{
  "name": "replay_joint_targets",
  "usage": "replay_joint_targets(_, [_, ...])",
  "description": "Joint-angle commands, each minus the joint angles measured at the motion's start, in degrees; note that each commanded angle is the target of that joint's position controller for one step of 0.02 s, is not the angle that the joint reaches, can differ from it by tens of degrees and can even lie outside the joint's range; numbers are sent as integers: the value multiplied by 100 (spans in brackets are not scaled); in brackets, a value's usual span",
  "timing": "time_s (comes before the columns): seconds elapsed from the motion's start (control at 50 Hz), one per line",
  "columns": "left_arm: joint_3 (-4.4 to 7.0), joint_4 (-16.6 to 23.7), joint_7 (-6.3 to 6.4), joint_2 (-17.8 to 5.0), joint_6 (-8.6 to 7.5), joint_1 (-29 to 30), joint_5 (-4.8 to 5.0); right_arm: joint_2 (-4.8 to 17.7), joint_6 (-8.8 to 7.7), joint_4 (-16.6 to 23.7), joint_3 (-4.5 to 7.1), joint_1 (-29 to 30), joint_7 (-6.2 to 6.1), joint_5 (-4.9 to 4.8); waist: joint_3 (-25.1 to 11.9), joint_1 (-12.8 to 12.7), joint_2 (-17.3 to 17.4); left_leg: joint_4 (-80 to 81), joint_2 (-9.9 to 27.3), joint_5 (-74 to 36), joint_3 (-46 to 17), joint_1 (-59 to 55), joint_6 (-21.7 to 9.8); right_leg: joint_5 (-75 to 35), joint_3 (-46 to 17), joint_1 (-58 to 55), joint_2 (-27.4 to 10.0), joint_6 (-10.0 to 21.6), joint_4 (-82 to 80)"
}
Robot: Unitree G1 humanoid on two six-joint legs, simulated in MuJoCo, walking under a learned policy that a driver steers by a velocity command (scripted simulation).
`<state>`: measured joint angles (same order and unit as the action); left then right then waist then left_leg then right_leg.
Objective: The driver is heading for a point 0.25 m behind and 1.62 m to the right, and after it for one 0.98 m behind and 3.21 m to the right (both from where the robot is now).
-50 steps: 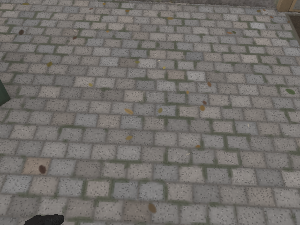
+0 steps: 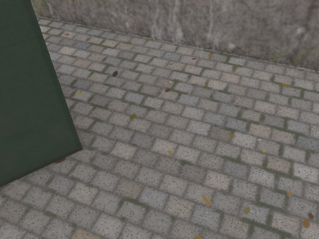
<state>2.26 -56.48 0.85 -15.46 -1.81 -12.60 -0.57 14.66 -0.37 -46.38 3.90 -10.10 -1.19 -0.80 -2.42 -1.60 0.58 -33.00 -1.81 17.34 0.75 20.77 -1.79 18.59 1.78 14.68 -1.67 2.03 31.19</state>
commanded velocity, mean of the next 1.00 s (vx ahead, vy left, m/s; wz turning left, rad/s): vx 0.06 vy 0.00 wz -0.47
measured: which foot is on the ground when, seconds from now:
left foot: up 0.00-0.28, down 0.30-0.72, up 0.74-1.00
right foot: down 0.00-0.30, up 0.32-0.70, down 0.72-1.00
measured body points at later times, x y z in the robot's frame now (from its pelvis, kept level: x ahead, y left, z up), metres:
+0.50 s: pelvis +0.07 +0.03 +0.01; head +0.11 +0.03 +0.46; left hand +0.24 +0.29 -0.12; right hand +0.16 -0.27 -0.09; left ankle +0.12 +0.13 -0.73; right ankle +0.03 -0.10 -0.66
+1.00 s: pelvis +0.07 -0.03 +0.01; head +0.09 -0.07 +0.46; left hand +0.34 +0.15 -0.07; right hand +0.05 -0.36 -0.11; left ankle +0.18 +0.11 -0.67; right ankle +0.05 -0.11 -0.73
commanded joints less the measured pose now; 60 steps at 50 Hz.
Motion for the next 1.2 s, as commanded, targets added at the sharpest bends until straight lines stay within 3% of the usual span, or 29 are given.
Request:
replay_joint_targets(0.02, [236,140,35,-1173,-155,-416,-110,646,-320,712,157,1027,-25,-34,895,-254,-1386,-1602,93,946,-225,2082,77,488,-3182,-783,-2002,1355,-2292])
replay_joint_targets(0.04, [192,191,47,-947,-209,-220,-62,704,-336,570,198,772,-15,22,723,-67,-1170,-1852,144,735,-282,2050,114,-551,-2641,-939,-1733,1174,-2055])
replay_joint_targets(0.08, [190,254,42,-850,-210,-105,111,562,-314,397,189,586,-23,118,469,30,-903,-1706,247,390,-242,1862,246,-2149,-1937,-1219,-1372,923,-1745])
replay_joint_targets(0.12, [196,257,73,-794,-134,-146,116,278,-297,403,109,782,-16,77,295,5,-824,-1094,107,-33,-68,1181,323,-3172,-1327,-995,-983,743,-1453])
replay_joint_targets(0.16, [302,278,103,-1042,-34,-312,127,249,-265,467,77,971,-14,18,164,-95,-924,-601,-41,-228,-1,753,320,-3330,-1264,-859,-901,754,-1265])
replay_joint_targets(0.2, [378,342,120,-1161,40,-337,184,392,-214,486,101,973,-17,-38,83,-93,-1030,-172,-112,-391,-40,355,297,-3102,-1487,-724,-943,789,-1190])
replay_joint_targets(0.26, [414,531,150,-1109,97,11,296,629,-184,340,198,501,-30,-22,-5,238,-921,1101,-80,-1240,-115,-747,164,-2278,-1758,-374,-769,544,-810])
replay_joint_targets(0.28, [374,582,156,-920,93,-19,262,842,-182,304,270,263,-78,45,-211,282,-712,1297,321,-1749,-370,-1495,6,-1855,-1663,-3,-538,300,-395])
replay_joint_targets(0.3, [257,722,147,-469,74,-55,109,1252,-149,305,364,-199,-168,169,-820,359,338,1106,1524,-3314,-1390,-2679,-406,-478,-1165,813,-20,-41,1039])
replay_joint_targets(0.32, [196,806,156,-180,47,-594,114,1457,-68,318,370,-219,-161,223,-1065,132,1619,1189,2752,-4081,-2709,-2982,-1373,2258,-552,1911,595,-345,2179])
replay_joint_targets(0.34, [332,743,146,-698,71,-658,160,1098,-69,376,279,-122,-152,213,-1000,153,1175,1367,2782,-3342,-2805,-2615,-1637,2186,-739,2061,167,-468,3215])
replay_joint_targets(0.36, [436,752,142,-962,134,-430,218,803,-109,453,188,216,-148,194,-584,101,818,1409,2362,-2855,-2137,-2217,-1412,1746,-711,2220,24,-509,3603])
replay_joint_targets(0.4, [484,762,207,-889,308,-336,186,675,-128,517,127,691,-137,164,-208,-12,642,1572,1895,-2140,-1322,-1528,-1054,1048,-646,2157,-151,-619,3615])
replay_joint_targets(0.46, [421,1061,159,-588,380,-101,182,769,-117,363,135,604,-183,240,-27,30,726,1802,1723,-2240,-664,-1068,-1162,504,-386,1891,-116,-707,3269])
replay_joint_targets(0.58, [321,1543,-45,-538,386,359,157,1093,-44,282,224,693,-209,153,-229,126,750,1748,1944,-2430,-128,-1148,-1180,67,-100,1149,-226,-590,1723])
replay_joint_targets(0.62, [351,1645,-123,-646,421,409,161,1182,-20,254,254,648,-171,98,-228,139,773,1614,2036,-2362,-61,-1240,-1089,64,22,912,-181,-458,1329])
replay_joint_targets(0.68, [386,1664,-268,-677,484,199,154,1245,41,191,272,728,-137,-100,-217,-93,684,1089,2037,-2036,130,-1250,-752,-458,196,205,-24,-117,100])
replay_joint_targets(0.7, [444,1611,-254,-795,485,51,129,1119,60,84,251,493,-124,-118,-230,-93,499,649,1843,-1649,351,-1028,-444,-893,160,-279,112,57,-419])
replay_joint_targets(0.72, [574,1610,-177,-1210,477,-130,124,884,76,-10,202,161,-81,2,-247,-7,-483,-487,1392,-747,854,-296,40,-2385,-709,-1021,-382,355,-918])
replay_joint_targets(0.74, [655,1787,-66,-1791,465,-166,84,596,78,246,98,267,-35,312,-205,166,-2149,-2301,528,2110,1081,1482,608,-4576,-2740,-1757,-1855,1268,-848])
replay_joint_targets(0.76, [625,1852,-116,-1704,314,-358,-107,810,33,454,164,853,-69,243,-644,-290,-1527,-3257,226,2321,-48,1793,595,-3984,-3211,-1402,-2123,1971,-1096])
replay_joint_targets(0.78, [588,1863,-129,-1571,187,-139,-116,953,43,469,215,989,-90,81,-434,-174,-1011,-3532,341,1827,-286,1925,490,-3429,-2707,-1279,-1778,1738,-1199])
replay_joint_targets(0.8, [566,1895,-83,-1417,122,188,-5,961,59,387,240,848,-128,46,-277,26,-785,-3410,442,1252,-385,1978,415,-2893,-2304,-1120,-1454,1359,-1183])
replay_joint_targets(0.82, [502,1960,-38,-1209,121,417,88,1007,78,270,269,747,-178,93,-243,120,-621,-3280,508,906,-449,1924,413,-2580,-2133,-990,-1287,1121,-1182])
replay_joint_targets(0.88, [430,2071,56,-1083,152,498,67,928,57,230,283,516,-177,113,-391,269,-722,-3186,320,266,-436,1447,474,-2575,-1933,-659,-1022,1067,-1225])
replay_joint_targets(0.98, [469,2124,133,-1201,194,302,108,759,13,344,208,746,-149,92,-284,113,-820,-1825,183,74,-568,1311,622,-1825,-2230,-741,-894,1066,-1186])
replay_joint_targets(1.12, [491,2298,81,-1264,304,411,112,856,-128,400,200,661,5,19,-280,64,-1018,-535,-52,350,-618,370,554,-2035,-2965,-490,-766,1075,-919])
replay_joint_targets(1.18, [464,2403,110,-1205,383,625,200,882,-202,306,229,202,83,11,-358,363,-987,999,-46,-564,-494,-549,377,-2230,-3049,-392,-471,770,-540])
replay_joint_targets(1.2, [423,2432,130,-1055,397,532,201,1099,-202,264,295,13,78,58,-445,357,-724,1336,446,-1153,-774,-1232,194,-1512,-2844,46,-213,492,-204])
Keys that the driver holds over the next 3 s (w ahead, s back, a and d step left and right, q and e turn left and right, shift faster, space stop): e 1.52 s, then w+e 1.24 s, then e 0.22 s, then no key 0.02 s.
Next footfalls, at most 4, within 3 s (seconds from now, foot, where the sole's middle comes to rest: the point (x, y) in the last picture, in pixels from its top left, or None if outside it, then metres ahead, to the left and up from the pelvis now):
0.30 left None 0.16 0.12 -0.77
0.72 right None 0.08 -0.13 -0.77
1.20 left None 0.21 0.06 -0.77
1.64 right None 0.00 -0.12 -0.77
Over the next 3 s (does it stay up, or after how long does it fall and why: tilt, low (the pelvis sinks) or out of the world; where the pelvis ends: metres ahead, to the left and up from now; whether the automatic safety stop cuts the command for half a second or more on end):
stays up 0.21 -0.67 0.01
